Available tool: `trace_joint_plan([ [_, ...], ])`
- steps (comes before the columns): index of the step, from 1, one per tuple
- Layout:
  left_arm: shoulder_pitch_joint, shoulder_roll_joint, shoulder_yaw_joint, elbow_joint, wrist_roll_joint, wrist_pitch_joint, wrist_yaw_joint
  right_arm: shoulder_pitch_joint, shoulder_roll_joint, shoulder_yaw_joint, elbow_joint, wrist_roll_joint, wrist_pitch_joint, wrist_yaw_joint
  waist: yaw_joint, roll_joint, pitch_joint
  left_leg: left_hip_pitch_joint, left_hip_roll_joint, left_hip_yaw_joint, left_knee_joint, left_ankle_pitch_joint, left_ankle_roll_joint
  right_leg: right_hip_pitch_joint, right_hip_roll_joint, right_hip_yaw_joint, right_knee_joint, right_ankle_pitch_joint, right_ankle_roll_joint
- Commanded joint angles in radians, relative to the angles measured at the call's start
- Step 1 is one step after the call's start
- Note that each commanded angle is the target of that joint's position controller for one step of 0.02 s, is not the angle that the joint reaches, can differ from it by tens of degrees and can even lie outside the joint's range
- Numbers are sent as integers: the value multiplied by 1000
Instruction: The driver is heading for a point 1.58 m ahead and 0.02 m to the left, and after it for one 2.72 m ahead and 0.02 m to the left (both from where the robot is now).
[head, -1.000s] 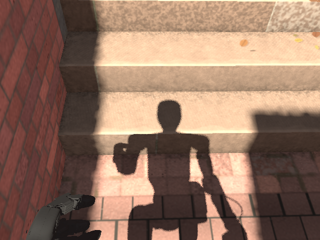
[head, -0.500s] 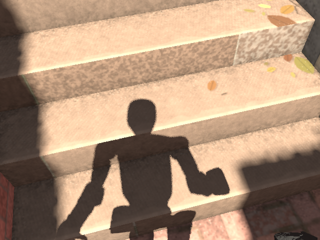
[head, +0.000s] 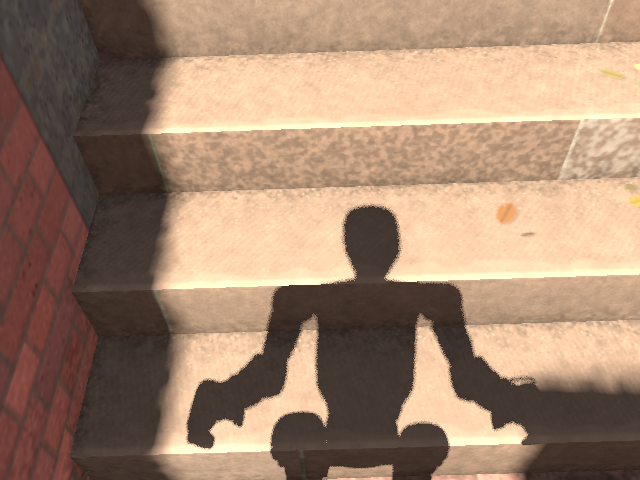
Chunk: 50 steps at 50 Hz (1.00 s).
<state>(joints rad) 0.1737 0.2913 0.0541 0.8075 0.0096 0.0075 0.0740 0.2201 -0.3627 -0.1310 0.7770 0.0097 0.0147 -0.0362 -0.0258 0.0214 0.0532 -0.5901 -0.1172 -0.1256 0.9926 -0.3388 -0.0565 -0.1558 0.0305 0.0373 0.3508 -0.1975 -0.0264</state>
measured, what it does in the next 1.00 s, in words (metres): steps on the spot: left foot, then right foot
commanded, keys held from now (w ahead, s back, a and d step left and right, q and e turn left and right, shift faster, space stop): q+shift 0.28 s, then e+shift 0.72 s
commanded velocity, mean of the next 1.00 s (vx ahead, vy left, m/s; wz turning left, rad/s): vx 0.00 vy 0.00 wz -0.02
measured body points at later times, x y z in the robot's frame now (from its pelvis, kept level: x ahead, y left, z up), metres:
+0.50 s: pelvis -0.01 +0.03 -0.01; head +0.00 +0.08 +0.44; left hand -0.03 +0.34 -0.14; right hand +0.24 -0.14 -0.09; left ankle -0.04 +0.12 -0.75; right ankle +0.04 -0.13 -0.67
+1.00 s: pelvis +0.02 -0.05 -0.01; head +0.07 -0.09 +0.44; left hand +0.18 +0.24 -0.08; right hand +0.16 -0.36 -0.13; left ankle +0.00 +0.12 -0.66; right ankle +0.02 -0.13 -0.75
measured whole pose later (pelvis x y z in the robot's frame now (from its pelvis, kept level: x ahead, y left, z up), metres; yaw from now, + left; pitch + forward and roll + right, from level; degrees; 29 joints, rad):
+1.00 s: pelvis +0.02 -0.05 -0.01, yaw -5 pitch +4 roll +2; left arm 0.24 0.33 0.09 0.62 -0.02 0.01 0.00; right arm 0.09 -0.35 -0.08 0.75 -0.02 0.00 -0.04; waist 0.00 0.05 0.05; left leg -0.57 0.05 -0.02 1.16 -0.44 -0.07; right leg -0.35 0.04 0.03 0.52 -0.24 -0.06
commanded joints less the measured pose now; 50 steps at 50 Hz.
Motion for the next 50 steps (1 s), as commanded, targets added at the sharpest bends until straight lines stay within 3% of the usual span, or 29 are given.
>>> trace_joint_plan([
  [1,-200,94,11,-137,-6,-28,20,95,-44,-5,-56,-15,1,15,-44,-145,21,-72,108,85,291,18,-47,-56,-207,48,-121,66,-114],
  [2,-117,85,2,-126,25,-32,17,38,-51,3,-68,-11,-2,25,29,-109,5,-114,132,107,262,47,-64,6,-202,21,-103,142,-141],
  [3,-69,100,-1,-113,35,-30,16,-21,-55,9,-106,4,-13,36,53,-101,2,-147,166,126,194,48,-81,79,-212,26,-83,194,-168],
  [6,8,177,21,-91,26,-3,8,-125,-15,46,-181,26,-33,67,111,-128,-45,-139,218,145,25,19,-95,205,-277,14,-39,420,-213],
  [9,-45,226,37,-119,23,5,-15,-109,-25,61,-204,8,-29,73,94,-144,-75,7,211,204,-100,-6,-70,155,-295,-64,-15,537,-202],
  [13,-81,214,46,-137,2,6,-26,-30,-40,56,-191,3,-7,72,45,-172,-110,185,183,238,-284,-2,4,94,-325,-136,109,530,-143],
  [14,-91,187,40,-137,-9,8,-26,34,-53,45,-170,4,-2,65,3,-132,-134,306,152,250,-398,50,44,37,-312,-173,212,520,-106],
  [15,-27,148,29,-115,-14,-1,-38,110,-106,25,-153,-3,-1,46,-36,-21,-180,540,141,162,-569,217,108,-101,-236,-204,413,413,-39],
  [16,-12,54,-3,-156,48,-20,-55,120,-230,6,-165,-26,4,20,12,273,-188,796,411,-192,-536,866,217,-482,-122,-202,717,-401,47],
  [17,-4,82,-1,-166,44,-40,-61,85,-286,0,-211,-69,-8,22,-4,246,-388,772,645,-411,-558,981,447,-598,-51,-26,953,-514,83],
  [18,-77,162,23,-158,-3,-37,-59,74,-186,26,-204,-70,-18,37,-58,62,-386,728,593,-287,-581,877,438,-585,-90,42,1005,-446,79],
  [19,-79,145,22,-146,-23,-32,-55,12,-130,45,-176,-59,-22,34,-13,27,-279,654,516,-160,-585,750,365,-596,-104,48,942,-368,70],
  [20,-57,116,16,-107,-13,-16,-42,-64,-69,67,-167,-51,-22,26,21,-4,-222,577,453,-69,-594,642,297,-543,-123,72,849,-296,76],
  [21,-23,105,14,-80,0,3,-36,-112,-23,88,-151,-53,-26,20,51,26,-185,463,422,14,-607,661,266,-429,-106,92,793,-208,92],
  [22,18,109,18,-56,3,17,-35,-128,-17,96,-134,-68,-30,14,71,55,-172,387,398,83,-630,659,250,-332,-83,90,755,-144,103],
  [23,37,120,25,-51,1,23,-33,-144,-35,93,-126,-77,-30,8,79,87,-153,364,389,125,-656,605,248,-305,-68,63,719,-109,116],
  [26,-17,146,38,-89,-8,27,-31,-101,-105,69,-101,-66,-15,-18,38,122,-80,394,429,109,-735,343,261,-391,-73,13,687,-81,129],
  [29,-25,141,51,-123,-15,25,-33,-64,-96,62,-91,-60,-13,-28,15,168,-30,455,469,93,-772,197,253,-498,-100,8,706,-120,134],
  [33,-27,87,46,-174,0,23,-60,-83,-95,53,-78,-59,-21,-37,20,132,-49,482,490,170,-752,272,255,-488,-122,-32,639,-120,118],
  [35,-8,50,38,-198,-2,8,-76,-93,-116,40,-69,-46,-24,-33,25,125,-82,496,489,209,-724,324,245,-434,-123,-64,546,-126,97],
  [40,61,71,55,-230,-16,1,-97,-119,-151,13,-47,7,-30,-16,54,162,-144,533,517,275,-612,433,191,-269,-90,-137,319,-84,26],
  [42,154,110,79,-207,-21,6,-84,-100,-108,20,-15,15,-29,-4,96,96,-170,465,456,339,-445,421,104,-80,-33,-145,150,39,-36],
  [43,224,224,119,-190,-30,9,-69,-73,-59,33,-33,-6,-24,6,114,-89,-150,256,361,414,-145,181,19,108,-103,25,69,421,-103],
  [44,193,373,141,-215,-5,7,-61,-112,11,56,-108,-63,-30,7,42,-357,-127,-143,194,365,187,-385,-71,268,-327,434,112,884,-263],
  [45,185,338,131,-249,18,-18,-79,-181,-29,46,-131,-46,-35,9,91,-235,-304,-192,157,111,303,-388,-61,264,-412,537,54,717,-368],
  [46,156,302,120,-250,10,-36,-89,-227,-72,36,-145,-11,-37,6,91,-157,-267,-209,167,62,296,-290,-30,238,-362,460,14,544,-329],
  [47,100,271,111,-250,-17,-38,-80,-222,-72,33,-137,-7,-41,-3,52,-123,-200,-224,175,43,247,-179,-8,180,-305,401,-1,413,-266],
  [48,39,226,95,-264,-40,-26,-70,-200,-87,28,-119,-22,-39,-14,23,-100,-170,-210,185,28,206,-108,-1,126,-277,368,-5,345,-222],
  [50,-17,209,83,-290,-42,-10,-48,-167,-90,28,-111,-39,-34,-10,-11,-122,-166,-126,145,18,187,-5,2,35,-242,335,-19,373,-199],
])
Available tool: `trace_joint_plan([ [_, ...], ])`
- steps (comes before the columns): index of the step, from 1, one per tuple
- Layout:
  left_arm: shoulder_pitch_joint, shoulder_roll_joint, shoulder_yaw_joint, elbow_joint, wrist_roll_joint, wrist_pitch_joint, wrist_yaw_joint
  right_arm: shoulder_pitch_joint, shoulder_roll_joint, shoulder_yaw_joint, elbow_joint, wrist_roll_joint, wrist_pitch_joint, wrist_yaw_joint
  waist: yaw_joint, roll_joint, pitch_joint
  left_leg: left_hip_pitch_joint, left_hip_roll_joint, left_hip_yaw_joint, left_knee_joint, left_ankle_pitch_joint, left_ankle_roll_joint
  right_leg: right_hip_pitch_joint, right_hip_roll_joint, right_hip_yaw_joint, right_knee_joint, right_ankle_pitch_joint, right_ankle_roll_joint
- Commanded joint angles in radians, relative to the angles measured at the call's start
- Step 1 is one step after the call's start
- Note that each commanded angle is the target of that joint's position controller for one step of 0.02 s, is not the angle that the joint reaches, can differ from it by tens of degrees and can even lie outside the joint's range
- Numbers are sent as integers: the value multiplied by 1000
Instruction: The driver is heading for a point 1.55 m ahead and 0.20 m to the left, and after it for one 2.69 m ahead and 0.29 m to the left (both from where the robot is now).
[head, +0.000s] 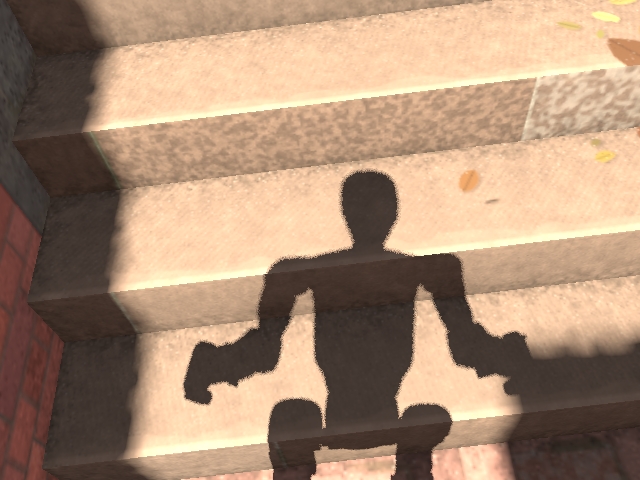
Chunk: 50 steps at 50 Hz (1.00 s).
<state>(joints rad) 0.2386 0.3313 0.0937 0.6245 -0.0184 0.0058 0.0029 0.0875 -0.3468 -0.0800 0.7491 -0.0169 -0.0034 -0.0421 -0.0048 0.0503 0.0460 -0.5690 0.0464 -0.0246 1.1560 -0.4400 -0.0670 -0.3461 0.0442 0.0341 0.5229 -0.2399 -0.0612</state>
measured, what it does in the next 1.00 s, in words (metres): walks ahead, turning left: left foot, then right foot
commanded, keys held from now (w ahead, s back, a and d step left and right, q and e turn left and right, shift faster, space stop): e+shift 0.16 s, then q+shift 0.06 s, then w+q+shift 0.78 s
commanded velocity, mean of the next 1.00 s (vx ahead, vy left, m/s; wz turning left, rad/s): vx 0.55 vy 0.00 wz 0.24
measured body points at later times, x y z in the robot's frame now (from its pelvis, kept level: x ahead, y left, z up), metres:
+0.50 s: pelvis +0.13 +0.01 +0.00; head +0.14 +0.03 +0.45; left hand +0.27 +0.25 -0.12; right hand +0.19 -0.28 -0.10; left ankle +0.13 +0.12 -0.73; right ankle +0.01 -0.08 -0.74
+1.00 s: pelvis +0.38 +0.06 -0.01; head +0.43 +0.07 +0.44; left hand +0.44 +0.34 -0.11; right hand +0.62 -0.14 -0.11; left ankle +0.26 +0.12 -0.53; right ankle +0.32 -0.09 -0.74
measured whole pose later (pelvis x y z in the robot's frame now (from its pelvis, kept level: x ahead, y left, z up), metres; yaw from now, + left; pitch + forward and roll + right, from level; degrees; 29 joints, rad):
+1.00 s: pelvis +0.38 +0.06 -0.01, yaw +18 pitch +5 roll -3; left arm 0.22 0.23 0.00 0.68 0.11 -0.12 0.03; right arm 0.16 -0.28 -0.06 0.67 -0.02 -0.02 -0.04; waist -0.01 0.06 0.00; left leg -0.71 -0.12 -0.06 1.76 -0.50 0.10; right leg -0.16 0.01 -0.09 0.47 -0.41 0.01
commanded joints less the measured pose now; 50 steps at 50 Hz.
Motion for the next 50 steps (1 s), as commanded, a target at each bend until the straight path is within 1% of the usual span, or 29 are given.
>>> trace_joint_plan([
  [1,-74,168,41,-105,-19,-3,35,-16,-80,-16,-72,-12,-22,-3,-31,-144,-177,-123,-36,-96,-13,134,8,233,-232,322,-194,393,-154],
  [7,-56,185,44,-116,-10,25,65,-53,-58,-12,-72,-1,-37,4,-10,-187,-132,-103,-113,-114,-232,176,-29,228,-174,390,-184,258,-134],
  [10,-97,144,26,-142,3,26,65,-6,-66,-18,-32,4,-31,12,-4,-219,-147,-59,-81,-94,-306,215,-45,247,-177,347,-143,334,-128],
  [11,-90,126,17,-141,12,24,62,-12,-62,-14,-28,1,-28,16,11,-220,-159,-4,-69,-73,-318,226,-48,231,-179,338,-129,409,-128],
  [12,50,125,14,-67,66,28,27,74,-39,5,3,-32,5,34,54,-242,-155,29,-49,-6,-327,192,-15,252,-135,290,-146,414,-108],
  [15,64,97,-1,-39,76,9,-11,12,-31,16,-20,-28,14,64,80,-234,-79,72,-22,18,-417,169,30,197,-160,371,-265,-116,-123],
  [17,49,121,3,-30,80,-11,-12,-7,-60,9,-24,-18,-2,79,81,-215,-24,70,-21,7,-475,126,67,200,-206,413,-310,-239,-139],
  [18,-15,125,9,-60,4,-45,8,-43,-80,4,-53,51,-60,60,67,-174,-5,48,2,-23,-457,118,103,209,-279,472,-322,-266,-175],
  [19,-2,127,6,-47,-7,-68,16,-49,-62,14,-53,66,-91,54,67,-159,4,0,20,-48,-483,95,129,271,-309,492,-344,-261,-184],
  [21,18,125,11,-36,12,-93,16,-31,-44,28,-49,76,-116,52,64,-137,4,-51,32,-61,-520,87,173,383,-327,456,-358,-176,-181],
  [22,21,127,14,-36,17,-97,13,-17,-45,31,-46,76,-118,54,59,-117,-8,-45,31,-50,-531,91,182,410,-317,415,-352,-131,-174],
  [23,64,130,8,12,99,-88,6,3,-42,27,-34,-7,-73,76,58,-80,-35,52,-42,10,-586,111,182,384,-259,314,-331,-44,-139],
  [25,-36,115,0,-9,78,-88,4,202,-35,18,21,-6,-59,81,-55,-91,-121,384,-115,49,-713,194,209,256,-152,122,-143,432,-69],
  [26,-107,91,-12,-24,70,-94,6,353,-89,-1,60,-18,-61,69,-134,-22,-165,560,-57,-79,-766,144,244,122,-103,40,105,600,-28],
  [27,-159,61,-29,-87,54,-107,0,484,-223,-42,81,-19,-64,57,-154,224,-162,712,136,-447,-888,139,337,-169,16,-66,379,401,48],
  [28,-169,50,-40,-70,87,-110,0,462,-197,-38,87,0,-62,61,-124,235,-107,816,178,-594,-936,164,351,-412,61,-22,455,-118,59],
  [30,-136,63,-47,-27,85,-117,-10,337,-125,-23,39,10,-52,57,-69,49,-51,727,151,-498,-917,228,350,-452,-33,31,545,-53,57],
  [31,-153,52,-52,-33,87,-118,-17,315,-120,-22,28,15,-46,49,-56,30,-38,686,130,-467,-923,323,351,-451,-38,9,562,-38,67],
  [36,-226,-1,-97,-89,99,-83,-26,309,-124,-22,11,15,-64,31,-19,5,-51,507,36,-316,-859,899,316,-376,-30,-93,584,-46,102],
  [40,-239,-21,-114,-138,104,-81,-3,291,-93,-17,-11,-5,-50,8,8,103,-66,460,46,-377,-747,1174,301,-317,-13,-91,604,-151,65],
  [41,-227,-5,-109,-139,110,-92,-3,259,-76,-14,-29,-6,-48,9,33,21,-77,528,-18,-312,-639,1486,277,-320,24,-124,553,-228,45],
  [42,-208,-28,-118,-158,95,-116,6,222,-87,-19,-30,-11,-51,18,56,-22,-88,470,-48,-326,-519,1712,254,-167,40,-113,327,-258,23],
  [43,-90,20,-95,-143,65,-131,24,166,-108,-31,-42,-22,-57,27,119,-50,-147,443,-68,-391,-337,1769,222,19,16,-45,94,-153,18],
  [44,137,40,-72,-58,28,-133,42,66,-116,-36,-60,-5,-68,33,227,-57,-238,368,-98,-368,-133,1521,192,317,-29,-12,-218,181,17],
  [45,298,83,-52,56,46,-128,51,-18,-20,-15,-88,10,-81,46,249,-166,-169,-10,-182,-221,154,569,156,666,-149,-10,-323,548,12],
  [46,265,101,-51,83,103,-118,39,-21,75,23,-141,13,-93,28,129,-218,-64,-412,-193,-113,395,32,159,842,-324,110,-102,1225,21],
  [47,228,82,-41,63,141,-109,31,76,77,33,-168,25,-76,5,70,-260,-216,-524,-143,-9,661,-66,149,923,-469,151,64,1553,-108],
  [48,211,23,-47,42,153,-111,30,82,68,37,-180,11,-52,-5,72,-200,-287,-577,-90,-43,852,-94,162,865,-494,195,41,1229,-161],
  [50,163,-29,-60,102,135,-156,28,-143,122,52,-323,-23,-9,-17,39,-209,-88,-719,-55,-96,1023,-253,191,573,-485,133,-204,629,-114],
])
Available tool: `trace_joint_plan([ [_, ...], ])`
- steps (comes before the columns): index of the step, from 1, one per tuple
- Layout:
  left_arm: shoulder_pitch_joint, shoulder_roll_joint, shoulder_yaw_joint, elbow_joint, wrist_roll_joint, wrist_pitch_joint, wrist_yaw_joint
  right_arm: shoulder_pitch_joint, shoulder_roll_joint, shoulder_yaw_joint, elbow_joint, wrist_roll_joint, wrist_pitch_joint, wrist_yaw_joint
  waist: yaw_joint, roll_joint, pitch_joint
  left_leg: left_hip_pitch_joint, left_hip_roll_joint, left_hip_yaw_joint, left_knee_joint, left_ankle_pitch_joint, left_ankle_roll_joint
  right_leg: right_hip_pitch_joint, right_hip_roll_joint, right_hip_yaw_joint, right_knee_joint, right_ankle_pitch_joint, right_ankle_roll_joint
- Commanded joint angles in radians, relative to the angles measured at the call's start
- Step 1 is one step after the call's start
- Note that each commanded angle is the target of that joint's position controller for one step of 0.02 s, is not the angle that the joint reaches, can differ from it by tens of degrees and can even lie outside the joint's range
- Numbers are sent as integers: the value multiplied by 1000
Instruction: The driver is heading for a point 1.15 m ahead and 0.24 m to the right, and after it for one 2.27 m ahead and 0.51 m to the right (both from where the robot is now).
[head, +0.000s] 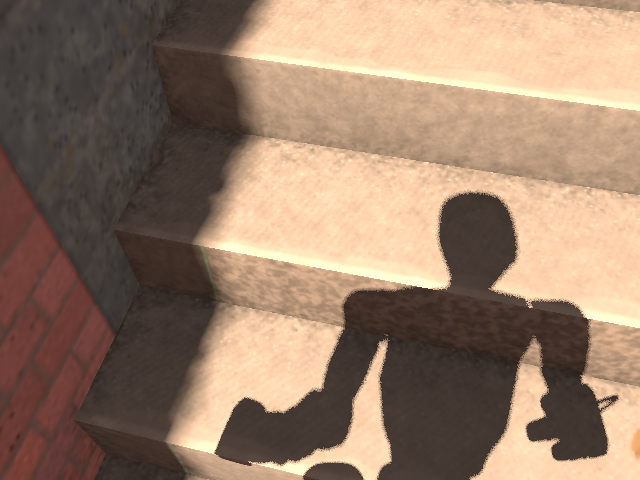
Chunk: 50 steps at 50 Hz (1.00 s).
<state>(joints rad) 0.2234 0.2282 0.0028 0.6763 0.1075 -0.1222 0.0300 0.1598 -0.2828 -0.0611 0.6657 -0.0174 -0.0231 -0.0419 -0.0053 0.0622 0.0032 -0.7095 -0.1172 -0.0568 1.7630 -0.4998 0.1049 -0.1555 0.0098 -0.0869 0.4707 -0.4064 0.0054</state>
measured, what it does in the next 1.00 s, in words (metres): climbs, turning right: left foot 0.16 m higher, then right foot 0.16 m higher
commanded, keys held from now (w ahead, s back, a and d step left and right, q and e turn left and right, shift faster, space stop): w+q+shift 0.08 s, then w+e+shift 0.92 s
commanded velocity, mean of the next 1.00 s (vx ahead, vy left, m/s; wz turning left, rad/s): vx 0.89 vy -0.23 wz -0.39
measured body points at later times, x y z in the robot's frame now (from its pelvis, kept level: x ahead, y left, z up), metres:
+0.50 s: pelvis +0.32 +0.00 +0.21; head +0.36 +0.04 +0.65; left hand +0.58 +0.17 +0.15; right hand +0.30 -0.27 +0.09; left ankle +0.19 +0.08 -0.54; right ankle +0.43 -0.09 -0.32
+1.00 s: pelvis +0.68 -0.05 +0.45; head +0.71 -0.06 +0.90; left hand +0.92 +0.15 +0.35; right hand +0.74 -0.35 +0.36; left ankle +0.70 +0.05 -0.24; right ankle +0.52 -0.11 -0.02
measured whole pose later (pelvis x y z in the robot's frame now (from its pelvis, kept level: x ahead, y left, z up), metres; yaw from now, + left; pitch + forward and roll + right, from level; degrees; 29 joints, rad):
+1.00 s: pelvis +0.68 -0.05 +0.45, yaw -25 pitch +5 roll +2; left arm 0.20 0.28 0.11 0.73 0.05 -0.11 -0.02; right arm 0.14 -0.23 -0.04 0.71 -0.05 -0.10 -0.04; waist 0.03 -0.04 -0.03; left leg -0.47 0.02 0.13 0.92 -0.53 0.03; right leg -0.67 0.18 0.13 1.90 -0.16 -0.15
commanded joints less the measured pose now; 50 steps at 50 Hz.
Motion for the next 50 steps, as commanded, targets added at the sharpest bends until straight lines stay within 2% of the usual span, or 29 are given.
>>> trace_joint_plan([
  [1,124,85,26,81,-9,-44,-8,-304,50,40,-304,-31,25,-14,-7,-174,69,-565,140,-60,316,-213,25,226,-424,158,-264,733,-129],
  [4,55,75,21,162,-52,-34,-9,-387,59,51,-373,-38,47,-12,-100,-107,164,-429,137,100,33,-174,42,-2,-251,-127,-398,944,-25],
  [5,-95,124,34,109,-104,-20,10,-220,35,63,-295,-46,57,9,-185,-85,41,108,30,215,-290,-51,57,-314,-109,-236,-386,1503,-48],
  [6,23,261,58,108,-147,-42,18,-83,-2,57,-278,21,43,4,-187,-108,-145,423,7,208,-541,11,17,-266,-161,-122,-254,1814,-124],
  [7,21,375,79,83,-170,-55,5,203,-25,36,-204,0,65,-2,-293,-261,-351,685,-89,206,-469,-11,-9,-222,-315,-42,-28,2312,-212],
  [8,-55,382,107,85,-200,-9,-35,450,-62,-35,-143,7,66,-31,-423,-175,-449,780,-73,-33,-987,219,-109,-121,-229,-90,285,1596,-163],
  [9,4,177,67,-38,-161,14,-87,509,-300,-94,-45,-22,66,-83,-279,363,-575,1017,409,-928,-1297,885,-16,-455,107,97,950,200,-69],
  [10,110,174,70,13,-87,-10,-111,444,-240,-103,-63,8,65,-110,-242,99,-750,1077,473,-1175,-1332,962,15,-419,147,473,1385,281,-90],
  [12,-36,7,40,-99,-117,14,-94,121,-218,-83,-12,-43,12,-70,-66,-79,-298,703,389,-752,-1269,653,143,-719,140,386,1769,351,-48],
  [14,-161,-83,8,-163,-68,42,-63,163,-73,-40,141,-64,-31,-36,-30,-144,-48,615,325,-351,-1163,719,136,-1020,139,324,2046,239,-81],
  [19,-246,-136,-31,-232,-132,105,-27,112,56,43,271,-53,-97,12,94,-44,105,353,280,202,-1458,681,-74,-1034,101,192,1754,-14,-149],
  [22,-239,-67,-36,-237,-146,165,-33,144,-75,45,262,-4,-104,-32,109,39,20,243,286,330,-1689,1095,-49,-587,48,-85,1178,69,-114],
  [23,-144,-33,-24,-160,-148,178,-43,90,-93,43,213,29,-89,-52,148,25,-90,316,267,385,-1632,1638,-46,-437,97,-146,1178,69,-132],
  [25,150,-2,-21,-107,-119,229,-32,17,-277,-26,135,49,-95,-74,265,142,-233,566,436,334,-1406,2206,42,-301,45,-70,941,-136,-178],
  [26,209,84,21,-82,-103,228,-32,28,-271,-38,105,49,-72,-65,277,49,-326,652,410,310,-1177,2285,40,-177,119,-115,854,-133,-185],
  [28,173,151,73,-127,-109,201,-47,-26,-247,-64,8,35,-37,-37,240,-10,-316,582,342,236,-669,1683,69,-23,151,26,321,-185,-210],
  [29,73,130,102,-110,-138,159,-71,-56,-122,-48,-41,-11,-12,-11,185,-98,-63,218,188,165,-282,469,25,0,102,291,-22,-144,-321],
  [30,-29,214,108,-135,-127,127,-63,-109,19,2,-189,-52,-7,10,95,-273,-31,-274,20,-4,298,162,-70,48,-42,806,60,351,-466],
  [31,-8,205,106,-118,-136,110,-50,-205,118,29,-271,-88,-23,2,85,-152,-36,-419,54,-82,499,107,-67,-26,-129,974,-72,58,-468],
  [35,100,103,71,22,-84,64,-47,-218,104,95,-345,-74,-34,-9,-42,56,191,-470,164,-7,235,49,-69,-324,-18,636,-198,-7,-242],
  [38,190,136,70,124,-72,-11,-51,-366,76,93,-390,-70,9,-33,14,-60,178,-594,172,93,407,-62,-81,-231,-42,609,-225,534,-242],
  [41,120,193,103,109,-129,16,-3,-300,65,115,-382,-40,-5,-25,-54,54,-65,286,87,225,-412,-43,-44,-455,21,386,-337,1365,-218],
  [42,78,263,127,85,-129,-16,-6,-137,8,70,-340,-14,-5,-42,-127,-86,-245,504,64,172,-448,47,-51,-334,-42,430,-116,2079,-206],
  [43,15,351,161,89,-124,-56,-15,100,-43,41,-280,8,1,-53,-270,-198,-425,628,82,79,-574,101,-47,-183,-101,506,113,2263,-199],
  [44,-91,322,175,53,-141,-86,-42,351,-132,-3,-169,-24,-32,-36,-376,-69,-572,870,113,-13,-871,166,-35,-163,17,436,497,2063,-152],
  [45,-196,136,126,-9,-90,-111,-73,299,-160,-16,-90,-25,-59,-30,-321,282,-506,949,245,-193,-1113,374,81,-358,185,292,1034,686,-104],
  [46,-113,7,96,-68,-62,-87,-75,176,-180,-31,-61,-41,-67,-21,-122,387,-445,927,464,-660,-1300,569,157,-685,235,322,1343,271,-82],
  [48,-177,22,98,-93,-53,-31,-61,62,2,-4,2,-34,-80,2,-55,-10,-212,824,459,-516,-1258,274,199,-925,134,241,1638,243,-132],
  [50,-303,-124,33,-165,-44,19,-51,245,98,20,203,-43,-115,17,-46,-113,-40,786,428,-295,-1314,142,79,-1196,99,265,1892,55,-210],
])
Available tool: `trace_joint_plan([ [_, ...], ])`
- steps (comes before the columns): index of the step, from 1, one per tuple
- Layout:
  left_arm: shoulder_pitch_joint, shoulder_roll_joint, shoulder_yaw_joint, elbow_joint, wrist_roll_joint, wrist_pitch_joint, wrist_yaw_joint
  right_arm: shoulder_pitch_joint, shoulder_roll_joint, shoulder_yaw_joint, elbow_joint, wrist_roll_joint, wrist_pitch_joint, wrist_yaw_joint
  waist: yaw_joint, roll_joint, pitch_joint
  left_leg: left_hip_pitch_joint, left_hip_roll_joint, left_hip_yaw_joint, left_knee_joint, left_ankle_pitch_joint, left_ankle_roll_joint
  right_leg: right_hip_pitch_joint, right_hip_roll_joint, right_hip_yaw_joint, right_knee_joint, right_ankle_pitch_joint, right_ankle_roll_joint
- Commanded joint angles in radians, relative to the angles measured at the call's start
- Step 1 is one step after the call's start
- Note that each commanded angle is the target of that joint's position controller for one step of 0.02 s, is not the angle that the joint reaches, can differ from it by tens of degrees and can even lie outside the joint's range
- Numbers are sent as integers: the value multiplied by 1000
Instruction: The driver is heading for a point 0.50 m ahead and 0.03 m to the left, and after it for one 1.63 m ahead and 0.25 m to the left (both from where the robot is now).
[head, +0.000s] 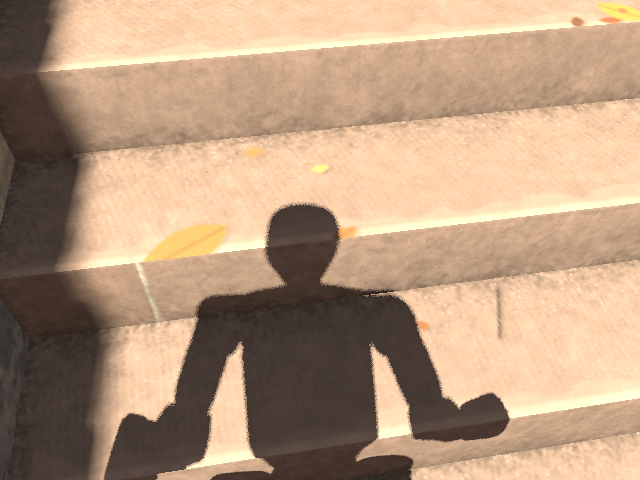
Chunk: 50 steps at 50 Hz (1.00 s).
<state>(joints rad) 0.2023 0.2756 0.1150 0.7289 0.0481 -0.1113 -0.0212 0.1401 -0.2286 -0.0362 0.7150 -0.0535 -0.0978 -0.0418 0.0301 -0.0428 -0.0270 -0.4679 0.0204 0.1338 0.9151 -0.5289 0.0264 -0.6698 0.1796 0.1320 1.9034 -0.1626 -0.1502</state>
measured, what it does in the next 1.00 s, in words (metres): climbs: right foot 0.16 m higher, then left foot 0.16 m higher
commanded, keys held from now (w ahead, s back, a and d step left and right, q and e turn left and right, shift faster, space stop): w+e+shift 0.22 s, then w+q+shift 0.78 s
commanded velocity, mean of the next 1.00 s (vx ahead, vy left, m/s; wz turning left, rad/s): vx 1.00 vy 0.00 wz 0.11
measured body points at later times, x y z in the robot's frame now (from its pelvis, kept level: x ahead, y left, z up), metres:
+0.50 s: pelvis +0.44 -0.01 +0.23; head +0.46 +0.03 +0.67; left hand +0.51 +0.25 +0.06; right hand +0.64 -0.25 +0.21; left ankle +0.53 +0.10 -0.22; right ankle +0.26 -0.08 -0.51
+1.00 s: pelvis +0.81 +0.03 +0.49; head +0.81 +0.04 +0.94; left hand +0.88 +0.31 +0.38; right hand +1.06 -0.19 +0.44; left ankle +0.73 +0.13 +0.08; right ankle +0.75 -0.12 -0.20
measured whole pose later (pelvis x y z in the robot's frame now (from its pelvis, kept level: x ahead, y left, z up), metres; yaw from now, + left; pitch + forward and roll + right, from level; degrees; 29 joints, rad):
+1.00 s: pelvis +0.81 +0.03 +0.49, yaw +13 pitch +4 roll -5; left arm 0.24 0.23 0.07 0.82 0.05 -0.11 0.03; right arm 0.14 -0.24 -0.10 0.62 -0.03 -0.08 -0.02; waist -0.02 0.06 -0.09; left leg -0.92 -0.12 -0.16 2.18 -0.39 0.16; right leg -0.30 0.01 -0.13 0.79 -0.56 0.02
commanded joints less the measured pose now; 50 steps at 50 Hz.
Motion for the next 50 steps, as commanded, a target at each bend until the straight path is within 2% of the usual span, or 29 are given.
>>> trace_joint_plan([
  [1,-271,-208,-99,-234,-2,30,-3,302,70,1,211,-6,-60,27,-53,10,39,546,276,-354,-516,273,107,-770,-81,39,534,-244,-76],
  [6,-473,-207,-127,-394,-8,148,39,185,21,23,271,29,-95,52,128,36,238,63,163,122,-808,844,-33,-597,-109,-148,108,-328,-56],
  [11,-68,65,-57,-240,-15,195,38,177,-382,-64,86,134,-78,-36,257,136,-363,301,217,87,-272,2483,54,365,23,-380,-578,-227,-32],
  [12,-40,101,-52,-205,-18,170,29,171,-335,-62,34,150,-72,-21,235,52,-384,208,229,25,41,2410,29,590,32,-319,-856,-53,-55],
  [13,-30,135,-20,-171,-67,136,19,118,-319,-81,-7,138,-39,8,232,-5,-296,180,79,12,522,1355,0,617,-32,-167,-1429,60,-111],
  [14,-145,120,-5,-113,-70,111,2,160,-203,-68,-29,54,-25,27,77,-113,-146,-337,-60,-82,1100,254,-28,793,-143,89,-1419,315,-212],
  [15,5,205,3,-113,-3,106,-2,152,-47,-28,-140,54,-52,15,54,-44,-380,-669,-145,-287,1492,94,17,1170,-435,331,-1168,1178,-307],
  [16,147,258,37,-25,11,107,29,-5,24,8,-190,53,-64,13,121,148,-449,-769,-137,-343,1590,146,78,1117,-477,482,-1343,670,-301],
  [17,155,165,9,78,15,85,44,-78,100,34,-229,41,-51,8,57,146,-226,-904,-74,-372,1620,64,125,973,-478,419,-1437,342,-205],
  [19,84,17,-41,149,32,40,36,-26,112,44,-189,42,-18,-8,-41,82,58,-918,-70,-329,1585,-141,146,662,-481,163,-1574,342,-102],
  [22,-168,31,-69,160,10,2,-2,-173,73,63,-322,84,47,-40,-212,11,234,-610,-22,-237,1024,-166,147,84,-439,-230,-1896,324,27],
  [25,-321,234,-13,48,-95,-1,28,360,-66,-7,-89,30,54,-5,-382,79,-198,242,-166,-79,625,225,89,92,-300,-374,-1662,1532,-11],
  [26,-233,274,0,29,-140,-28,32,349,-82,-13,-84,42,27,3,-368,179,-322,367,-146,-148,274,318,102,282,-339,-281,-1293,1740,4],
  [27,-279,289,14,0,-126,-35,32,473,-150,-41,-34,87,-10,18,-459,157,-423,394,-142,-129,-279,634,106,550,-256,-308,-777,1589,54],
  [28,-283,152,-19,-27,-28,-24,28,388,-72,-44,24,102,-12,24,-359,92,-314,420,-59,-286,-641,586,180,407,-153,-243,-481,550,68],
  [29,-17,20,-41,-96,31,-20,-4,241,-210,-83,67,40,18,11,-7,376,-291,769,12,-557,-241,1054,278,-205,-44,-91,-21,20,153],
  [30,-66,-52,-85,-153,40,-32,-12,301,-172,-77,66,46,33,15,-79,280,-341,752,40,-604,-237,1074,316,-323,-71,-32,193,-27,107],
  [33,-316,-192,-145,-289,72,-47,3,476,-7,-30,211,11,20,27,-109,107,-33,678,-3,-394,-314,980,212,-776,-93,-181,511,-368,57],
  [38,-557,-171,-178,-497,39,33,33,376,-63,-41,180,45,-18,26,-44,73,162,119,53,-430,-917,1004,203,-468,-157,-298,-113,-513,54],
  [39,-353,-155,-176,-422,37,46,28,201,-71,-39,121,74,6,16,80,53,12,-56,12,-291,-923,1520,209,-3,-120,-321,-341,-359,39],
  [41,22,-13,-94,-331,-27,34,61,71,-300,-122,17,143,-61,12,269,152,-368,-8,107,-412,-603,2340,164,656,-105,-187,-551,-79,55],
  [42,98,59,-57,-289,-18,41,80,71,-331,-146,4,129,-78,24,311,-19,-483,53,94,-453,-246,2457,102,757,-120,-114,-734,-340,20],
  [43,196,123,-33,-223,-31,32,76,-42,-300,-148,-31,101,-95,37,377,-169,-482,75,-29,-412,175,2150,40,824,-169,-55,-1075,-238,-13],
  [44,181,134,-14,-90,-75,40,69,-169,-158,-116,-54,47,-106,40,343,-377,-286,-121,-232,-313,681,706,22,800,-233,-1,-1278,122,-58],
  [45,109,112,-18,-86,-34,40,56,-28,40,-68,-142,24,-116,31,113,-285,-222,-507,-199,-387,1121,281,16,881,-475,283,-1157,1048,-146],
  [46,175,27,-36,-41,21,45,57,-38,43,-56,-191,30,-91,39,111,-28,-374,-635,-178,-386,1332,223,79,947,-585,557,-1317,504,-220],
  [47,119,-54,-58,12,29,18,64,-67,143,-7,-255,28,-56,30,14,-9,-165,-807,-126,-376,1506,146,122,787,-613,587,-1475,95,-173],
  [49,117,-159,-85,137,0,-32,38,-127,222,55,-280,-3,18,37,-72,39,130,-970,-50,-370,1495,-36,174,585,-517,177,-1595,-150,-12],
  [50,64,-163,-92,161,-7,-44,30,-149,193,53,-296,26,49,27,-119,27,225,-890,-58,-282,1421,-106,161,383,-489,3,-1719,-70,24],
])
